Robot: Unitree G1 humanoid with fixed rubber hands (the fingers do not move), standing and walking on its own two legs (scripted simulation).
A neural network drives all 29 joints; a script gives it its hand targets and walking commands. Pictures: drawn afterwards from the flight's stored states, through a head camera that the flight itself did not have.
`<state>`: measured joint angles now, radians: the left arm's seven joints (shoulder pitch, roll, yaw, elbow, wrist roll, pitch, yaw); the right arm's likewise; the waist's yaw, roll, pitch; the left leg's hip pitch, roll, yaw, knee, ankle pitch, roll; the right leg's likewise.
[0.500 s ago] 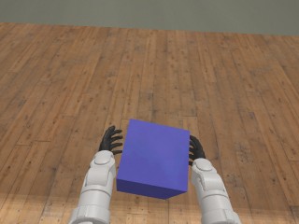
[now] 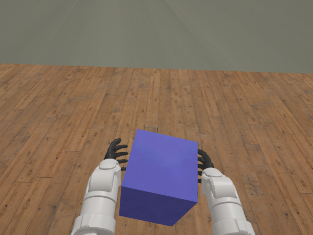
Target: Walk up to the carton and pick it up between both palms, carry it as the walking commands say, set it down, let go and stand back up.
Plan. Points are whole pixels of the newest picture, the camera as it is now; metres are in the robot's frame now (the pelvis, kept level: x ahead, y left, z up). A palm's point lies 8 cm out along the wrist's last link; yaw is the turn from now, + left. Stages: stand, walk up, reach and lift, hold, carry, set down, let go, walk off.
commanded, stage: reach and lift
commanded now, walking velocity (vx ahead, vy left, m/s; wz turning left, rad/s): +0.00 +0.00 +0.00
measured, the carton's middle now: (155, 181) +0.31 +0.01 -0.03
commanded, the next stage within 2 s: hold in 1.24 s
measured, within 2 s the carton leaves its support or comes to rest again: neither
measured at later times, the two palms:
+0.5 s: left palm (116, 160) +0.32 +0.12 +0.05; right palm (214, 174) +0.30 -0.14 +0.03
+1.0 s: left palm (111, 165) +0.30 +0.13 +0.05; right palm (210, 179) +0.29 -0.13 +0.03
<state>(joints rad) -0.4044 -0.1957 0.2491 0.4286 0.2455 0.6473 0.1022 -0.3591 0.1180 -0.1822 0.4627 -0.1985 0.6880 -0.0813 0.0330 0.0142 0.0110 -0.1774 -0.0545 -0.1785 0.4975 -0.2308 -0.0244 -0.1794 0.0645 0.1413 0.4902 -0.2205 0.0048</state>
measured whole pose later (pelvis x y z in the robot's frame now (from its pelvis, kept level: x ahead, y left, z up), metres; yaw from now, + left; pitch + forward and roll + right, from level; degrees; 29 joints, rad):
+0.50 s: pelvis +0.00 +0.00 +0.00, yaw +0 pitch -6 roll +0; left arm -0.48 -0.18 0.27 0.49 0.27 0.70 0.08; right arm -0.41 0.13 -0.23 0.48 -0.23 0.75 -0.08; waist 0.01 0.01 0.02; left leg -0.15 -0.05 -0.17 0.49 -0.23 -0.03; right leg -0.16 0.07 0.14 0.50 -0.22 0.00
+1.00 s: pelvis +0.00 +0.01 +0.00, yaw +0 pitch -6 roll -1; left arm -0.38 -0.19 0.22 0.39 0.24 0.72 0.09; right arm -0.32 0.14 -0.17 0.40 -0.20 0.76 -0.09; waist 0.01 0.02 0.00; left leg -0.14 -0.05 -0.16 0.49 -0.23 -0.01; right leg -0.14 0.06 0.14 0.46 -0.21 0.01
